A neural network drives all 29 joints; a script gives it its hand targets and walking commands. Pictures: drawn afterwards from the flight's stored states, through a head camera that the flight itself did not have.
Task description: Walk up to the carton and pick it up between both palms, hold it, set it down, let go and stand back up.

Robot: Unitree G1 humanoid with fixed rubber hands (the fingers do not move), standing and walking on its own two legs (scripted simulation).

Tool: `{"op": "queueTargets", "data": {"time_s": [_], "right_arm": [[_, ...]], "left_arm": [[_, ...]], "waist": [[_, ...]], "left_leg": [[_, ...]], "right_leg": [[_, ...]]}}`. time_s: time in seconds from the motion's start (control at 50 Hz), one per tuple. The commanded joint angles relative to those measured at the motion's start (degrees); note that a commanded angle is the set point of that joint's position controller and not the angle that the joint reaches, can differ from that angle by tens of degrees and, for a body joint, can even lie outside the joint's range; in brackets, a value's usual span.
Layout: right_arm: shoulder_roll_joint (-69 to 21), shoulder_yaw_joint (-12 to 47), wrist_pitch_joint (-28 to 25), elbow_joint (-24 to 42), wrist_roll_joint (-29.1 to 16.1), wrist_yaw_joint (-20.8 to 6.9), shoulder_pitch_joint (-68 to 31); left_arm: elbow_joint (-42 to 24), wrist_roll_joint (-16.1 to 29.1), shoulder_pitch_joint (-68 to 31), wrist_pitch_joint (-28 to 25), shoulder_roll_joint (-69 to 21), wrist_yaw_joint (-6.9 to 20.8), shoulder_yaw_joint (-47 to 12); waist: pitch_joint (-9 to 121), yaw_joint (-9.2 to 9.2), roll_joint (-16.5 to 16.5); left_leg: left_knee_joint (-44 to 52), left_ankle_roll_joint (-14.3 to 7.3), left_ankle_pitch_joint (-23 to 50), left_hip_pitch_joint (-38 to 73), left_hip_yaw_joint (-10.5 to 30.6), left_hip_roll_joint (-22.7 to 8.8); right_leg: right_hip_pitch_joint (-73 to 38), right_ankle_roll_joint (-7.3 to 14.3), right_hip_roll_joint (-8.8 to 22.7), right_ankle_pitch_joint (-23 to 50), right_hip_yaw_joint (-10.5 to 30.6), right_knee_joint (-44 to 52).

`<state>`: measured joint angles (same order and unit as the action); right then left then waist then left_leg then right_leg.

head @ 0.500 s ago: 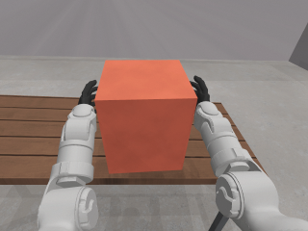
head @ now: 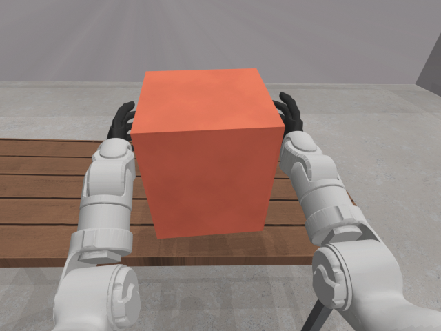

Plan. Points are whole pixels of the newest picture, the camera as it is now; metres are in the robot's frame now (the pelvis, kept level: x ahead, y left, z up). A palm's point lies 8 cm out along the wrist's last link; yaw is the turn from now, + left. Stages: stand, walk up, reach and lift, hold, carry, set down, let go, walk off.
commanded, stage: hold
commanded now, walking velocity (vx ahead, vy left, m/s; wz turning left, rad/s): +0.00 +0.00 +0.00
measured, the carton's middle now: (206, 154) +0.41 +0.04 +0.19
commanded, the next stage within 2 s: none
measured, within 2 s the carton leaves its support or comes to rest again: neither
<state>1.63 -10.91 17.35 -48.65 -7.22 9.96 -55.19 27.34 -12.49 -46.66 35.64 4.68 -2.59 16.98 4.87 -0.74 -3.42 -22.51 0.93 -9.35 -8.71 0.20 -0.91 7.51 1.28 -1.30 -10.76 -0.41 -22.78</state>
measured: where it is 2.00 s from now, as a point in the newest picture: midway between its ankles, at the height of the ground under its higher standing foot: outside the picture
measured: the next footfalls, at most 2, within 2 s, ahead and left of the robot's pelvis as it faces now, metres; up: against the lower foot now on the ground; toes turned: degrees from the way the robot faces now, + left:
none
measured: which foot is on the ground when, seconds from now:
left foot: down 0.00-1.00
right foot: down 0.00-1.00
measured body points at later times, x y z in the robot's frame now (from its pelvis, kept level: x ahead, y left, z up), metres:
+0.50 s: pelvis -0.01 +0.00 +0.00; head -0.09 +0.02 +0.44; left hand +0.38 +0.17 +0.24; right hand +0.39 -0.13 +0.26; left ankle +0.04 +0.13 -0.74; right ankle +0.02 -0.10 -0.74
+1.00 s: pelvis -0.01 +0.00 +0.00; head -0.09 +0.01 +0.44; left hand +0.38 +0.17 +0.24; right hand +0.39 -0.13 +0.26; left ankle +0.04 +0.13 -0.74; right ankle +0.02 -0.10 -0.74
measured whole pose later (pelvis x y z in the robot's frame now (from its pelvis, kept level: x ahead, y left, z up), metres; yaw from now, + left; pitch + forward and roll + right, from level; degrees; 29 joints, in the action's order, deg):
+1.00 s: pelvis -0.01 +0.00 +0.00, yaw +0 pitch -6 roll +0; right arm 2.8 -9.4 26.2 -43.3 -9.3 11.1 -55.3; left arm 22.8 -12.5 -46.0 42.7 4.4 -1.9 15.9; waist 4.9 -2.7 -1.7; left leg -22.5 0.9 -8.7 -7.7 0.2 -0.9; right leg 6.5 1.3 -1.3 -10.2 -0.4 -22.8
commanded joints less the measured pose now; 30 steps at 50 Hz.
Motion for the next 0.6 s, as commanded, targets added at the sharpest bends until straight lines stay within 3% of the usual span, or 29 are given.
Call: {"op": "queueTargets", "data": {"time_s": [0.0,0.02,0.06,0.08,0.12,0.16,0.2,0.26,0.28,0.3,0.36,0.46,0.5,0.52,0.58], "right_arm": [[-30.67,19.41,3.75,11.22,-7.99,-4.03,-34.76],[-31.31,19.66,3.65,13.72,-8.74,-4.03,-35.57],[-29.49,17.59,4.12,12.43,-7.59,-4.35,-37.87],[-29.13,16.83,4.57,11.98,-7.17,-4.47,-37.85],[-31.04,19.15,4.08,16.23,-8.29,-4.61,-40.31],[-31.17,18.21,5.08,13.71,-7.98,-4.91,-37.67],[-33.36,19.13,4.67,17.27,-8.65,-4.99,-39.89],[-31.85,19.01,5.21,16.08,-8.40,-5.42,-40.03],[-32.23,19.31,5.20,16.80,-8.51,-5.45,-40.12],[-31.94,19.78,5.29,17.47,-8.91,-5.46,-40.02],[-30.51,19.31,6.27,15.40,-9.01,-5.33,-40.24],[-30.39,19.77,6.92,16.07,-10.20,-5.45,-39.95],[-30.68,20.67,7.12,17.97,-10.26,-5.33,-42.04],[-32.21,21.55,7.21,19.34,-10.68,-5.22,-42.58],[-32.84,21.49,7.52,18.96,-10.81,-5.18,-43.20]], "left_arm": [[-10.96,6.31,-40.38,0.32,-34.74,10.66,-21.87],[-13.29,7.35,-41.82,0.41,-35.18,10.81,-22.40],[-12.62,8.16,-44.39,0.60,-35.63,11.07,-23.25],[-10.65,8.37,-44.07,1.12,-36.08,10.96,-23.34],[-15.47,10.76,-46.28,0.19,-38.06,10.18,-26.39],[-18.07,11.73,-49.93,-0.25,-37.83,9.35,-27.99],[-20.21,13.19,-51.35,-0.56,-38.95,8.90,-29.48],[-18.68,13.04,-51.17,-0.10,-38.69,8.33,-29.52],[-17.60,12.06,-49.80,0.25,-38.48,8.69,-27.72],[-17.35,11.60,-48.25,0.75,-38.40,8.73,-28.30],[-13.24,9.35,-45.81,2.07,-36.20,9.56,-23.49],[-15.42,9.25,-45.08,2.61,-36.18,9.99,-23.31],[-13.21,9.50,-44.56,2.81,-35.65,10.11,-21.42],[-15.25,9.49,-45.44,2.47,-35.63,10.05,-21.08],[-16.49,11.15,-50.10,1.64,-35.52,9.53,-23.17]], "waist": [[15.67,-8.44,6.06],[17.97,-8.75,6.31],[17.16,-9.38,7.36],[14.68,-10.18,7.95],[20.91,-9.41,8.10],[19.60,-11.24,10.18],[22.89,-10.22,9.30],[21.44,-10.78,9.83],[21.53,-9.99,8.30],[21.94,-10.06,9.07],[18.33,-8.04,6.82],[19.80,-8.26,6.18],[19.95,-6.78,4.02],[21.67,-6.59,3.19],[23.46,-7.87,4.08]], "left_leg": [[5.07,1.48,6.33,8.94,-0.41,3.44],[4.95,1.54,5.78,8.33,-0.29,3.30],[6.40,1.86,1.48,6.65,-0.40,2.51],[6.32,1.94,1.36,6.28,-0.16,2.49],[5.24,2.32,5.33,7.90,-0.24,2.68],[5.13,3.16,4.37,8.19,0.15,2.54],[4.89,2.85,5.01,7.90,0.06,2.73],[5.18,2.95,3.60,7.58,0.18,2.43],[5.15,2.30,2.43,6.52,-0.11,2.71],[4.84,2.34,4.04,7.59,0.07,2.69],[6.52,1.22,0.56,5.85,-0.60,2.69],[6.55,1.03,0.91,6.23,-0.22,2.35],[6.68,0.16,1.11,5.53,-0.21,2.48],[6.52,-0.18,1.27,6.05,-0.31,2.59],[6.14,0.17,0.96,6.36,0.16,2.54]], "right_leg": [[-12.41,-3.85,-0.45,15.40,-0.87,7.49],[-13.43,-3.55,-0.26,14.71,-0.46,7.54],[-11.03,-2.59,-0.70,7.32,-0.85,8.21],[-9.88,-2.44,-0.41,7.59,-0.38,8.64],[-11.22,-2.28,-1.33,10.47,-0.62,7.80],[-8.90,-2.08,-1.06,9.74,-0.43,7.87],[-9.93,-2.41,-1.03,10.18,-0.32,7.80],[-8.48,-1.88,-1.26,8.17,-0.21,7.62],[-10.02,-2.10,-1.15,8.31,-0.14,7.65],[-9.84,-2.20,-1.07,9.95,0.06,7.61],[-9.65,-2.41,-0.88,6.23,0.01,8.46],[-10.30,-2.79,-1.07,7.87,0.15,8.04],[-10.36,-3.27,-0.93,7.84,0.16,8.18],[-10.83,-3.37,-1.21,7.37,-0.04,8.28],[-9.97,-3.75,-0.91,8.72,0.02,7.70]]}}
